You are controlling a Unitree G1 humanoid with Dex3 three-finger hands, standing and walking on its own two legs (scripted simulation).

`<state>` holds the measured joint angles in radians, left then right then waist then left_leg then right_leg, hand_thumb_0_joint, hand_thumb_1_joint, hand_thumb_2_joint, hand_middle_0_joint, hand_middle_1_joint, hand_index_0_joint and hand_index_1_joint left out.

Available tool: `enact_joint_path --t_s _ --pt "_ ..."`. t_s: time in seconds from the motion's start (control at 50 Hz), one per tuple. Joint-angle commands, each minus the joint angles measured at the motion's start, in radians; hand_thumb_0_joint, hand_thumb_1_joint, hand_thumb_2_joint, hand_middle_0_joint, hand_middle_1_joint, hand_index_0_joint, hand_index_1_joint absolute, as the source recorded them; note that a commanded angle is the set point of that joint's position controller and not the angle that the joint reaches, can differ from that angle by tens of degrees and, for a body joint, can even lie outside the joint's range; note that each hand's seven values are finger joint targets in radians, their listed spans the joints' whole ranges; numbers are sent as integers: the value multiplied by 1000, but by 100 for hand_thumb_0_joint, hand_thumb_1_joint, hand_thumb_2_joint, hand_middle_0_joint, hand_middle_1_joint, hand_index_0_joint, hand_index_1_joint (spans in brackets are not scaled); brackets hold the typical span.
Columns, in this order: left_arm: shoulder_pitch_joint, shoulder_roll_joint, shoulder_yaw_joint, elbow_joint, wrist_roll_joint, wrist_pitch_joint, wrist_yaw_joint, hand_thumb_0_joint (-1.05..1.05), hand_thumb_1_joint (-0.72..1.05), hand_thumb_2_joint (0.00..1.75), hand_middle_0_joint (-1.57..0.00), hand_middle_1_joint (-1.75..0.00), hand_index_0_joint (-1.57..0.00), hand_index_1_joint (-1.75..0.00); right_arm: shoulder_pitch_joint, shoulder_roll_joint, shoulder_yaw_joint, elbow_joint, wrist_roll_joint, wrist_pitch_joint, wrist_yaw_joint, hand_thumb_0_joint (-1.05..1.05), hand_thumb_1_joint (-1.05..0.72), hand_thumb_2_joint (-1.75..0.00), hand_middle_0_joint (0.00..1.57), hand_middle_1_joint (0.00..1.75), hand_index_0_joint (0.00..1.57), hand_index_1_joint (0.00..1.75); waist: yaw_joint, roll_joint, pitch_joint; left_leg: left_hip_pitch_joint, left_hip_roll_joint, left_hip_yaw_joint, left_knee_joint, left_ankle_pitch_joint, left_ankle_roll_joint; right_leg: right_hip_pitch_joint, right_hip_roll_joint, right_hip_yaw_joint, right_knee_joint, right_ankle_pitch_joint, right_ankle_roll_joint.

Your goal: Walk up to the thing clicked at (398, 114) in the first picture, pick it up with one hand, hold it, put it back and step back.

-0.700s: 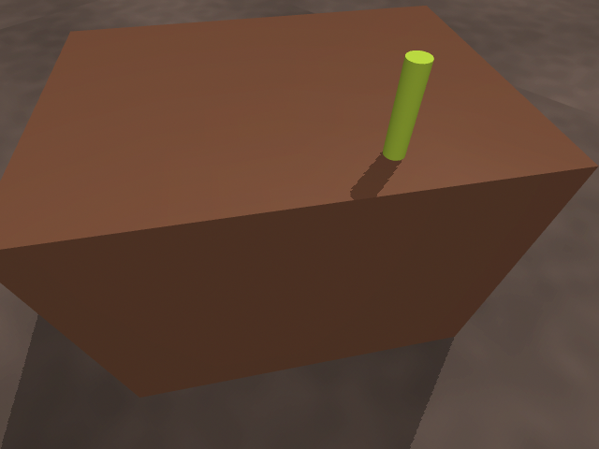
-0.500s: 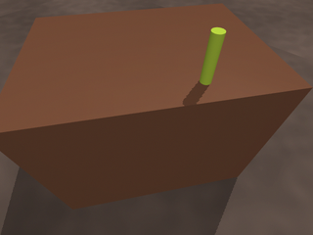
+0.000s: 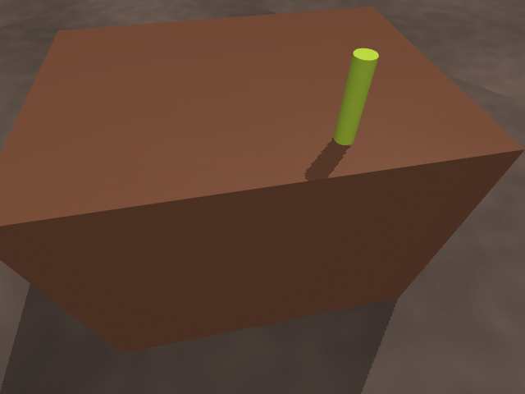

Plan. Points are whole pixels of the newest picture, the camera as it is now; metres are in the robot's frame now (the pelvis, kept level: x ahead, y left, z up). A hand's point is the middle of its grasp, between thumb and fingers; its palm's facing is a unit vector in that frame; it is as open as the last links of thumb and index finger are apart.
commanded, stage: stand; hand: right
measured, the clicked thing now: (353, 101) +0.60 -0.17 +0.11
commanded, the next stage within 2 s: walk up in 0.42 s
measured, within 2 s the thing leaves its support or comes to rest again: neither
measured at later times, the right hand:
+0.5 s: hand out of the picture +0.07 -0.26 -0.16, palm faces -0.02 +0.94 -0.34, open 7.3 cm
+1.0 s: hand (467, 354) +0.21 -0.37 -0.17, palm faces -0.18 +0.91 -0.38, open 7.3 cm
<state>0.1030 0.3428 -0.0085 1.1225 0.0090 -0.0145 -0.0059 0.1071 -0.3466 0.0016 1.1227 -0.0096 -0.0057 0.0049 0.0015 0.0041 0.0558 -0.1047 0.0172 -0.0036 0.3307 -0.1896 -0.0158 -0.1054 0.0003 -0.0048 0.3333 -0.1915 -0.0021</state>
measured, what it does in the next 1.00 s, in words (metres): steps to the right: right foot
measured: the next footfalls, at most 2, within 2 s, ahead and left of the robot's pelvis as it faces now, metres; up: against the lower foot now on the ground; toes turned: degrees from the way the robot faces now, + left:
right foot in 0.70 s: +0.14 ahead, -0.21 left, +0.00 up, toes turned +1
left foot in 1.14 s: +0.19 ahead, +0.05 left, +0.00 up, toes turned +10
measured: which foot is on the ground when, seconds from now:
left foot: down 0.00-0.72, up 0.74-1.00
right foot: down 0.00-0.46, up 0.48-0.68, down 0.70-1.00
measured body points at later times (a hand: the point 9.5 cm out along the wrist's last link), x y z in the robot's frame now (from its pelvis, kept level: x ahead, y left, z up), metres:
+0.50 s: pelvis +0.00 -0.01 +0.00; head +0.01 +0.00 +0.45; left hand +0.08 +0.30 -0.13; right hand +0.07 -0.31 -0.13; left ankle -0.01 +0.13 -0.75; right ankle -0.01 -0.12 -0.74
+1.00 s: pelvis +0.10 -0.10 -0.02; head +0.13 -0.11 +0.43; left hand +0.08 +0.21 -0.13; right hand +0.22 -0.41 -0.14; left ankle +0.13 +0.05 -0.70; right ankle +0.10 -0.21 -0.75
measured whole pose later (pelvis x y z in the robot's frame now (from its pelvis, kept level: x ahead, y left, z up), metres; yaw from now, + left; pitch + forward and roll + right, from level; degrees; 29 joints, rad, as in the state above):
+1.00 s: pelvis +0.10 -0.10 -0.02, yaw +7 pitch -3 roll -1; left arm 0.32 0.35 0.04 0.90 0.02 -0.06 -0.01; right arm 0.24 -0.43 -0.08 0.88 -0.03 0.02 0.03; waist 0.04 0.06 0.13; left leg -0.47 0.01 -0.09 0.94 -0.38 0.01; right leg -0.17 -0.03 -0.11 0.55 -0.33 -0.01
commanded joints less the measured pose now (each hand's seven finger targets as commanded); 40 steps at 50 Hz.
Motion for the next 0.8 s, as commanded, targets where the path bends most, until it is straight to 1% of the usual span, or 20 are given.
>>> enact_joint_path --t_s 0.0,0.1,0.18,0.38,0.4,0.42,0.44,0.46,0.48,0.5,0.52,0.6,0.64,0.66,0.68,0.7,0.72,0.74,0.76,0.78 --pt "-41 216 43 -57 -2 -19 17 0 90 90 -20 -30 -20 -30 -32 -209 -37 -59 1 -25 -16 0 -90 -90 20 30 20 30 0 -1 -86 10 113 -79 -45 166 36 19 -131 91 -49 184 -22" --pt "-30 215 42 -55 -3 -18 15 0 90 90 -20 -30 -20 -30 -38 -210 -36 -58 3 -26 -16 0 -90 -90 20 30 20 30 3 4 -78 16 115 -84 -52 151 35 12 -128 89 -54 162 -23" --pt "-42 221 47 -59 0 -17 16 0 90 90 -20 -30 -20 -30 -32 -208 -37 -64 1 -27 -17 0 -90 -90 20 30 20 30 0 1 -95 23 115 -78 -49 168 38 24 -135 94 -45 188 -27" --pt "-38 218 43 -58 -2 -18 16 0 90 90 -20 -30 -20 -30 -33 -212 -38 -61 2 -26 -17 0 -90 -90 20 30 20 30 0 2 -84 24 116 -82 -52 171 35 18 -132 91 -51 183 -25" --pt "-24 283 125 -126 28 -7 -16 0 90 90 -20 -30 -20 -30 126 -272 -85 -80 -3 -43 -17 0 -90 -90 20 30 20 30 -19 -57 -148 82 116 -154 -5 -118 117 -23 -44 9 101 -173 -45" --pt "-61 263 126 -139 37 8 -28 0 90 90 -20 -30 -20 -30 216 -315 -109 -56 -10 -47 -21 0 -90 -90 20 30 20 30 -56 17 -74 132 191 -285 -77 -364 166 -229 -23 -8 211 -340 -46" --pt "-89 241 129 -167 43 21 -38 0 90 90 -20 -30 -20 -30 236 -342 -127 -54 -16 -48 -27 0 -90 -90 20 30 20 30 -69 102 23 116 301 -436 -166 -509 225 -397 -30 2 408 -332 -26" --pt "-83 243 136 -194 50 30 -46 0 90 90 -20 -30 -20 -30 202 -355 -134 -83 -18 -55 -33 0 -90 -90 20 30 20 30 -48 85 91 46 361 -502 -187 -524 264 -480 -71 78 530 -306 -21" --pt "-39 246 142 -205 43 34 -54 0 90 90 -20 -30 -20 -30 153 -365 -143 -116 -20 -65 -38 0 -90 -90 20 30 20 30 -13 81 111 -4 373 -506 -189 -519 270 -491 -104 117 588 -274 -28" --pt "1 249 148 -206 36 33 -61 0 90 90 -20 -30 -20 -30 127 -365 -146 -139 -23 -75 -42 0 -90 -90 20 30 20 30 9 85 95 1 362 -486 -181 -487 265 -485 -127 136 588 -260 -35" --pt "16 258 154 -209 31 30 -69 0 90 90 -20 -30 -20 -30 106 -355 -146 -160 -23 -81 -42 0 -90 -90 20 30 20 30 24 97 81 -18 333 -435 -164 -443 249 -448 -136 144 572 -261 -35" --pt "30 236 162 -255 28 21 -87 0 90 90 -20 -30 -20 -30 116 -319 -145 -220 -41 -82 -19 0 -90 -90 20 30 20 30 13 187 54 -115 214 -245 -76 -276 211 -277 -94 36 401 -252 -21" --pt "118 222 166 -238 28 8 -78 0 90 90 -20 -30 -20 -30 82 -310 -144 -247 -40 -72 -9 0 -90 -90 20 30 20 30 62 178 2 -217 142 -138 48 -179 170 -64 -52 -46 265 -141 -25" --pt "218 223 171 -201 26 -1 -63 0 90 90 -20 -30 -20 -30 59 -281 -133 -262 -35 -60 -9 0 -90 -90 20 30 20 30 111 107 -33 -291 91 -85 194 -141 137 84 -1 -98 199 -61 -13" --pt "337 265 182 -165 30 -9 -45 0 90 90 -20 -30 -20 -30 69 -216 -111 -274 -36 -48 -13 0 -90 -90 20 30 20 30 158 -72 -63 -396 12 -30 425 -220 116 200 -3 -74 149 -78 8" --pt "417 362 206 -170 45 -18 -29 0 90 90 -20 -30 -20 -30 106 -135 -83 -309 -23 -43 -18 0 -90 -90 20 30 20 30 182 -348 -54 -556 -108 -17 696 -465 77 207 -206 266 -17 -302 -50" --pt "292 402 199 -230 49 -24 -20 0 90 90 -20 -30 -20 -30 146 -163 -93 -306 -19 -29 -26 0 -90 -90 20 30 20 30 108 -276 -26 -557 -93 -94 817 -439 46 47 -408 578 -175 -520 -136" --pt "167 426 196 -282 41 -19 -22 0 90 90 -20 -30 -20 -30 188 -248 -117 -289 -17 -28 -28 0 -90 -90 20 30 20 30 61 -232 7 -491 -30 -123 842 -387 50 -70 -439 659 -213 -632 -221" --pt "116 405 186 -308 31 -25 -20 0 90 90 -20 -30 -20 -30 187 -291 -126 -277 -11 -32 -23 0 -90 -90 20 30 20 30 31 -177 66 -504 26 -130 846 -332 53 -100 -416 597 -194 -548 -248" --pt "132 363 172 -304 26 -36 -16 0 90 90 -20 -30 -20 -30 178 -299 -128 -259 -4 -33 -15 0 -90 -90 20 30 20 30 29 -102 88 -498 42 -135 833 -275 48 -92 -371 468 -143 -367 -230"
